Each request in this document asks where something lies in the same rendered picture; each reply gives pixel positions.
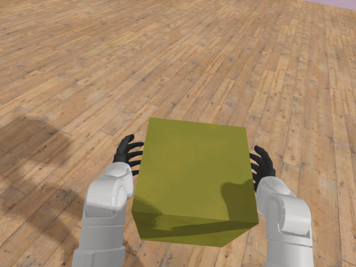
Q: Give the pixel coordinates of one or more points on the carton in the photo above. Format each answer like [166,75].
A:
[195,184]

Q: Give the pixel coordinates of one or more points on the robot left hand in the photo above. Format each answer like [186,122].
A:
[122,154]

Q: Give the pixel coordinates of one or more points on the left robot forearm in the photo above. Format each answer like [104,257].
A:
[101,243]

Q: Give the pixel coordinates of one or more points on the right robot forearm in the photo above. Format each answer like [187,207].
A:
[288,224]

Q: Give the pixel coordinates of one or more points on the robot right hand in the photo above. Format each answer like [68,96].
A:
[265,167]

